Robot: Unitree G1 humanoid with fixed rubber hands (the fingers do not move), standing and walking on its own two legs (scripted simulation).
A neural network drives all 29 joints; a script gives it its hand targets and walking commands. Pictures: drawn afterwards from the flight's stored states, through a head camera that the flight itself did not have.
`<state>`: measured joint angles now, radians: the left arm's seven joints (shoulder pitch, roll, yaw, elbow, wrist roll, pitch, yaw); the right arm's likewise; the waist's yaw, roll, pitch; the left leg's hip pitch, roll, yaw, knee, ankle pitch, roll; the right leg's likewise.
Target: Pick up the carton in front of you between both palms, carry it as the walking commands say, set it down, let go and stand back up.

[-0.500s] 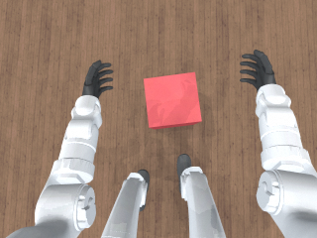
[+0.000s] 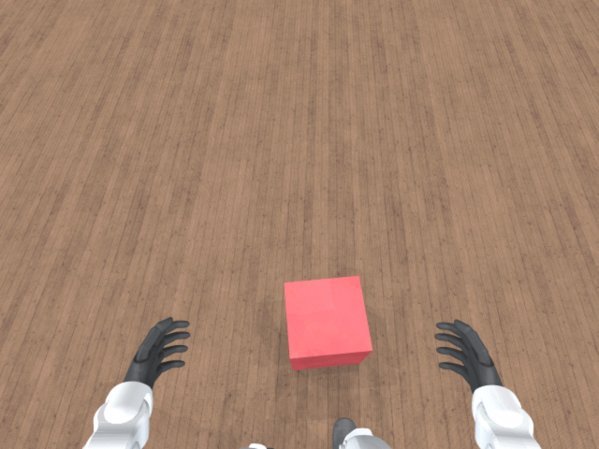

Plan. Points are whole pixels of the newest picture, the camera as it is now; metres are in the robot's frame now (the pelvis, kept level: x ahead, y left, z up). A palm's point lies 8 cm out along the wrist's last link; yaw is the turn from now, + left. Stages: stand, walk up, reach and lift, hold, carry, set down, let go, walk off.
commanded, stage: let go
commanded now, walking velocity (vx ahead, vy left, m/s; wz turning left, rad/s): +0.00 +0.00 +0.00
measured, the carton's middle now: (324, 325) +0.41 -0.04 -0.63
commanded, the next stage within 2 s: stand in 0.62 s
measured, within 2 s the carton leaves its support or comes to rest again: neither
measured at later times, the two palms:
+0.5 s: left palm (122, 404) +0.18 +0.23 -0.05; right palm (504, 434) +0.17 -0.23 -0.05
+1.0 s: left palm (82, 423) +0.15 +0.29 -0.08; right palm (548, 447) +0.15 -0.29 -0.07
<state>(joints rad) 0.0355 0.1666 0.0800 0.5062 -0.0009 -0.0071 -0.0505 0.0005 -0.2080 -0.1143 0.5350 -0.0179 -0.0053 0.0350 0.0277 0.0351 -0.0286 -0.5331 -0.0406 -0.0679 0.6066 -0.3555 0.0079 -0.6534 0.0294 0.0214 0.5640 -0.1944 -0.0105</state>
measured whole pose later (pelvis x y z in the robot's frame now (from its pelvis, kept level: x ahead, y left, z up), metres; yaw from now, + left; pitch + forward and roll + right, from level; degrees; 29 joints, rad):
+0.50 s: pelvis +0.01 +0.01 +0.02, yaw +0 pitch -4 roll -1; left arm 0.19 0.19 0.04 0.44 0.02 0.11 -0.07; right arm 0.24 -0.23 -0.04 0.39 -0.01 0.14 0.07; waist 0.00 0.04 0.11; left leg -0.04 -0.02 -0.07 0.46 -0.35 0.02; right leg -0.16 0.04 0.02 0.43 -0.19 0.00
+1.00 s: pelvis +0.03 +0.00 +0.01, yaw +1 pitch +0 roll -1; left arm 0.16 0.33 0.05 0.77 0.04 0.01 0.02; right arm 0.25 -0.35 -0.04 0.66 -0.04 0.02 -0.02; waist 0.00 0.02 0.01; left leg -0.12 -0.03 -0.09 0.52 -0.40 0.01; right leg -0.26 0.03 0.00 0.54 -0.28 -0.02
